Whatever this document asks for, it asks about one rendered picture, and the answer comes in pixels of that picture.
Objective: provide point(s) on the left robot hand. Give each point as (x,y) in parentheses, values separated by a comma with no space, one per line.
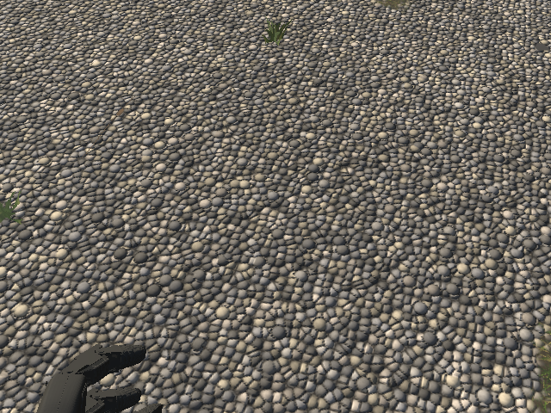
(66,392)

